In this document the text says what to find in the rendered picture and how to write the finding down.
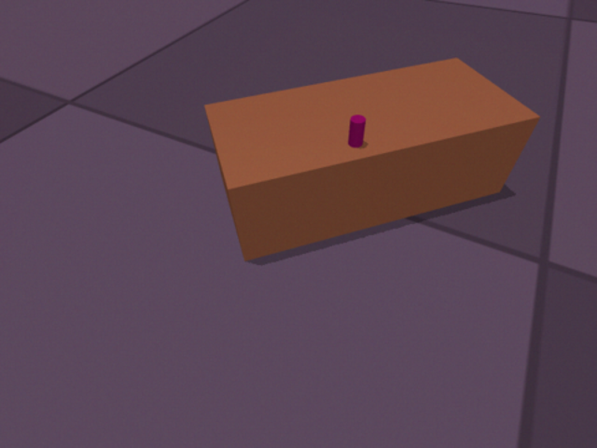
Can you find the can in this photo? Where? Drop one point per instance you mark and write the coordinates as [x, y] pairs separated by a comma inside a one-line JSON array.
[[356, 133]]

